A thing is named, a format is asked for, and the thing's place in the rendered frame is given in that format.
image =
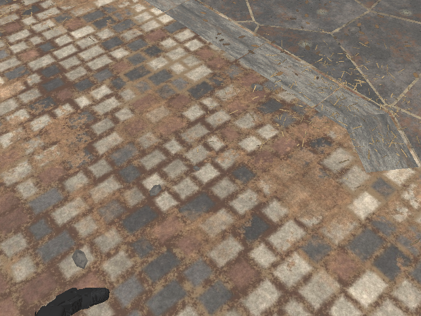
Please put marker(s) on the left robot hand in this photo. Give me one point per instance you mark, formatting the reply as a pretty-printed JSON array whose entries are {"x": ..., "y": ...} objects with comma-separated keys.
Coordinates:
[{"x": 73, "y": 300}]

